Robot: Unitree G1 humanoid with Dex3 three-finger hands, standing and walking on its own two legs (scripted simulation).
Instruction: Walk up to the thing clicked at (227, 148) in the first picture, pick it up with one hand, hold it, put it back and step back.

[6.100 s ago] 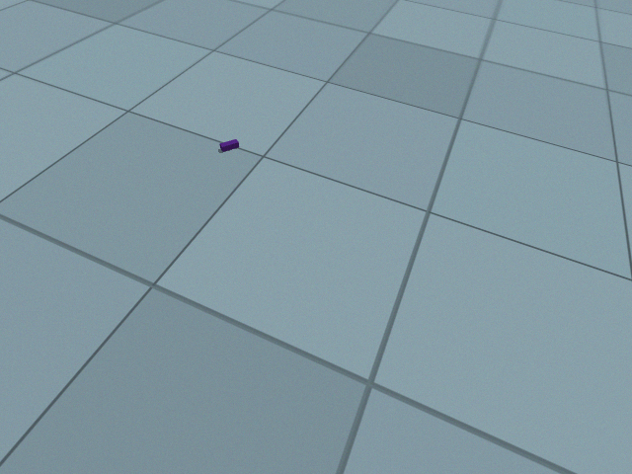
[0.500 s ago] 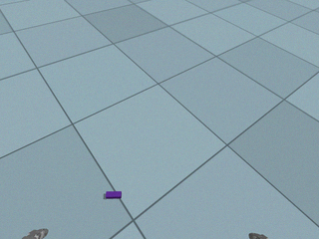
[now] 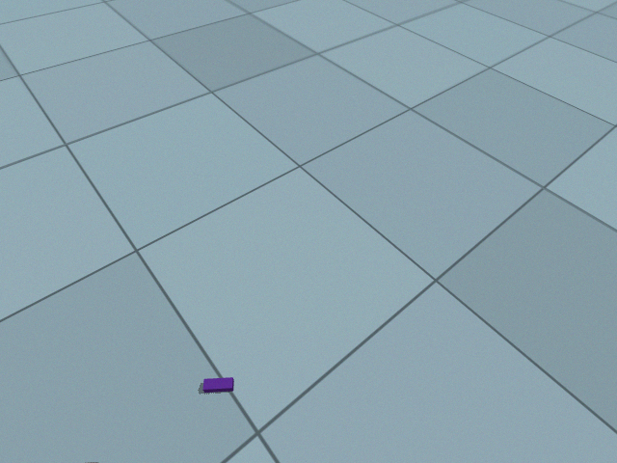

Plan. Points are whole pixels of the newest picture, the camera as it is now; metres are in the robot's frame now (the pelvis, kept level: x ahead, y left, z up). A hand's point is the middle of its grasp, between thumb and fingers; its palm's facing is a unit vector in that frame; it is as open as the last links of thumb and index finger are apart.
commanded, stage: walk up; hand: left
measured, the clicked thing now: (218, 385) +0.44 +0.24 -0.76
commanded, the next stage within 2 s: none
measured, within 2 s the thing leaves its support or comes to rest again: neither
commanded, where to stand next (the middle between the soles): +0.09 +0.01 m, yaw -1 degrees
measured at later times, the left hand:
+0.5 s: hand out of the picture +0.12 +0.26 -0.15, palm faces -0.07 -0.92 -0.37, open 7.3 cm
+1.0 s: hand (113, 434) +0.19 +0.28 -0.19, palm faces -0.03 -0.94 -0.33, open 7.3 cm
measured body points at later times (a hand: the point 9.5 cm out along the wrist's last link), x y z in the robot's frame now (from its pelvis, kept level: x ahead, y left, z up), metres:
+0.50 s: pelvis +0.03 +0.00 -0.01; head +0.03 -0.01 +0.44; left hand +0.12 +0.31 -0.13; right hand +0.08 -0.32 -0.14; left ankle -0.04 +0.12 -0.74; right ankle +0.05 -0.12 -0.74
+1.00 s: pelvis +0.06 +0.03 -0.03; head +0.14 +0.05 +0.41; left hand +0.19 +0.33 -0.17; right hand +0.16 -0.28 -0.14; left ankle +0.16 +0.13 -0.74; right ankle +0.02 -0.11 -0.68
